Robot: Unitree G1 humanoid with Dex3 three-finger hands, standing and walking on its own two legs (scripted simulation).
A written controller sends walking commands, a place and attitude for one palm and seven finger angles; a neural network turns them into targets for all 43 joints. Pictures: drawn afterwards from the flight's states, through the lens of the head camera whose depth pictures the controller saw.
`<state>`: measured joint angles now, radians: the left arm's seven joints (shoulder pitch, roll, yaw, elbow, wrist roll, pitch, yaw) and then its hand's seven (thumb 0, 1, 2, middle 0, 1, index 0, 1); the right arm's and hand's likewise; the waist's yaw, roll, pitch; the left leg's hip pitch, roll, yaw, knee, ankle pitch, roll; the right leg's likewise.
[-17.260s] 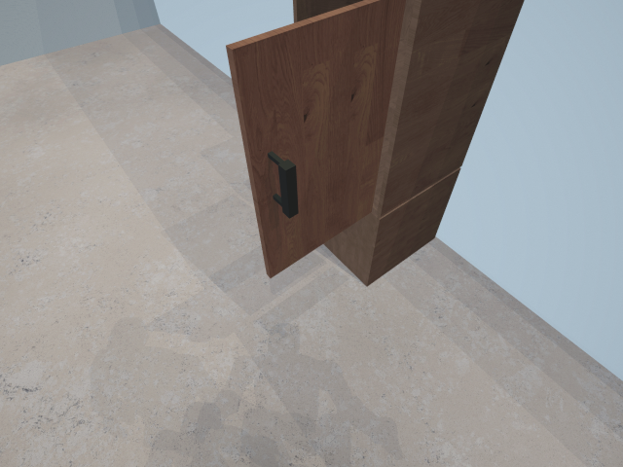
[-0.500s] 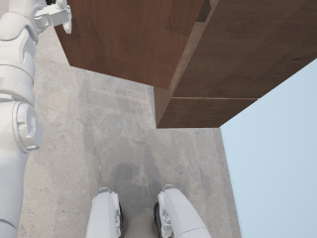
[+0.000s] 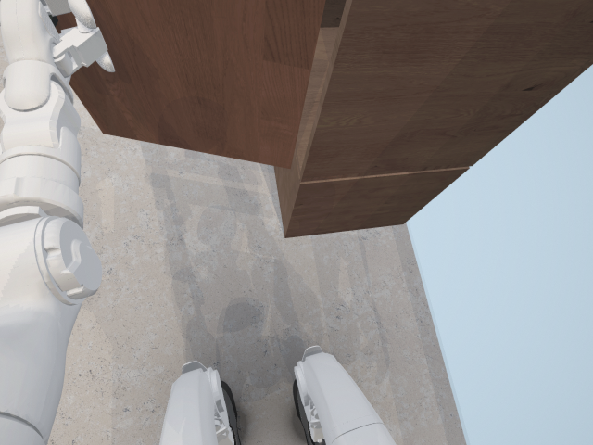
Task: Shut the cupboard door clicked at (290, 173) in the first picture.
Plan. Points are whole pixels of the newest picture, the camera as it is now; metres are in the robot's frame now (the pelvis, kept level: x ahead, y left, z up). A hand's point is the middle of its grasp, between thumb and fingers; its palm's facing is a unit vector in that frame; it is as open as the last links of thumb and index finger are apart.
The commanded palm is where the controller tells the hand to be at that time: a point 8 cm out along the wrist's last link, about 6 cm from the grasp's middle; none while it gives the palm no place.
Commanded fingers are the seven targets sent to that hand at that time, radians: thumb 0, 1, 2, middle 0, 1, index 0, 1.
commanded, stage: pull the fist back off the door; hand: left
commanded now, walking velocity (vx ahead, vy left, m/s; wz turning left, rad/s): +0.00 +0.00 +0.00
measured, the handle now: out of the picture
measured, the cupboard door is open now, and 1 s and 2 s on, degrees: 73 73 73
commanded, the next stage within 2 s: draw the hand back to the body in 0.58 s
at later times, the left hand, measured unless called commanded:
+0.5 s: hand (92, 107) +0.50 +0.14 +0.09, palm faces +0.02 -1.00 -0.03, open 3.1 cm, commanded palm +0.47 +0.18 +0.10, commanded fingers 0.00 0.90 0.90 -1.30 -1.50 -1.30 -1.50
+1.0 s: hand (38, 143) +0.43 +0.16 +0.14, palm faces +0.04 -1.00 -0.04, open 3.1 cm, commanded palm +0.39 +0.21 +0.16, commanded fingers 0.00 0.90 0.90 -1.30 -1.50 -1.30 -1.50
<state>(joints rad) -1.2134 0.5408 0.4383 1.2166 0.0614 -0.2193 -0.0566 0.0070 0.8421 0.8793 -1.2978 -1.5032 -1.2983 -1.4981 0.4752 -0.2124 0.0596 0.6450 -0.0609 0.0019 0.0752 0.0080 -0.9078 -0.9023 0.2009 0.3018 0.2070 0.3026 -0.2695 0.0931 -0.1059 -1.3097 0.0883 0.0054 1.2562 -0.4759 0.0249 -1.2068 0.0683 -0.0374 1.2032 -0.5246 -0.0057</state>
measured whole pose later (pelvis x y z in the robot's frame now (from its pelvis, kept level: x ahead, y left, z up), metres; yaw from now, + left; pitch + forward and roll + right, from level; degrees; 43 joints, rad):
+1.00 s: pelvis +0.02 -0.01 +0.06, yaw +3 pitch +15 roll -1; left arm -0.48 0.27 0.24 0.72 -0.17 -0.34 -0.14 0.02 0.90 0.90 -1.30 -1.50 -1.30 -1.50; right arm 0.40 -0.25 0.00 0.62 0.04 0.06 0.00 0.01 -0.91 -0.90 0.20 0.30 0.20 0.30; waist -0.09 0.06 -0.11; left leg -0.80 0.05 0.04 0.94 -0.40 0.01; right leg -0.72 0.04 0.00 0.94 -0.47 -0.02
